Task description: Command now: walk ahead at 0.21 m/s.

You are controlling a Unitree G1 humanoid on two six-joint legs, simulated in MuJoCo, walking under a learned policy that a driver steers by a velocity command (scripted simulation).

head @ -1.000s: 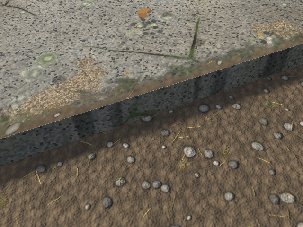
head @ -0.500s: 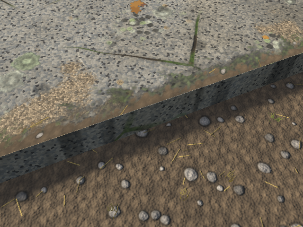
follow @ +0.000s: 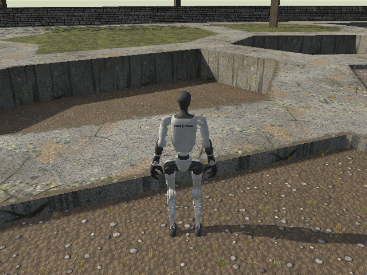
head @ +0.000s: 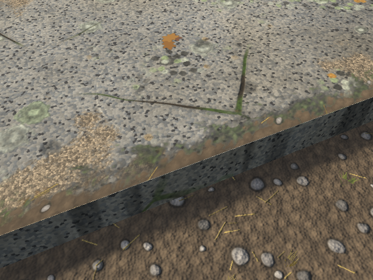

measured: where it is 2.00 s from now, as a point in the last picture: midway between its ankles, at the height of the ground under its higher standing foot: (121, 166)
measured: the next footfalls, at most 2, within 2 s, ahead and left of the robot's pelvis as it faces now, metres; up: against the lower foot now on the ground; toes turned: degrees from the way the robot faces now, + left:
right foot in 0.22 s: +0.13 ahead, -0.15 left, +0.00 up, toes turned -3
left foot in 0.72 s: +0.47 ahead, +0.08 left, +0.00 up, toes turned +11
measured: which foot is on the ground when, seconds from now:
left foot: down 0.00-0.22, up 0.24-0.70, down 0.72-1.00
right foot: down 0.00-0.02, up 0.04-0.20, down 0.22-0.74, up 0.76-1.00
